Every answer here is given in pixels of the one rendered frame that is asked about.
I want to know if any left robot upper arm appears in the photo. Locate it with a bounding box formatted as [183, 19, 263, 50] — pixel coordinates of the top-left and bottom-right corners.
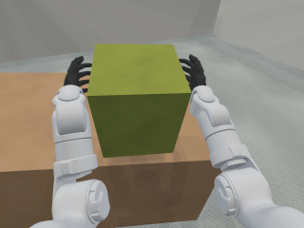
[29, 179, 110, 228]

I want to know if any pedestal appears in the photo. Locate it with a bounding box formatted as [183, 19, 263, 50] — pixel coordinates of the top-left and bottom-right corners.
[0, 72, 222, 228]

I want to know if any robot right hand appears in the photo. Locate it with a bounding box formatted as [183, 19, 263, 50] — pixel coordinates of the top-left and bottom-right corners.
[179, 54, 206, 92]

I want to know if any right robot forearm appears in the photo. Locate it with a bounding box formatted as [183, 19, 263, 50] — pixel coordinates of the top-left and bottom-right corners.
[189, 85, 273, 200]

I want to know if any robot left hand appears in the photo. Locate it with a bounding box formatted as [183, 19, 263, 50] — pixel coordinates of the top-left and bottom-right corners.
[64, 56, 92, 93]

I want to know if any carton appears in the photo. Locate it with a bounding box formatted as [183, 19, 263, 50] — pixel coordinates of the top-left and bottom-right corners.
[86, 44, 192, 158]

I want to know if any right robot upper arm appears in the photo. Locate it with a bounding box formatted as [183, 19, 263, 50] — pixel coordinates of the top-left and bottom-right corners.
[214, 167, 304, 228]

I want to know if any left robot forearm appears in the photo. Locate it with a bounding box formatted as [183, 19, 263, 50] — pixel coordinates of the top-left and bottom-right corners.
[51, 85, 98, 218]

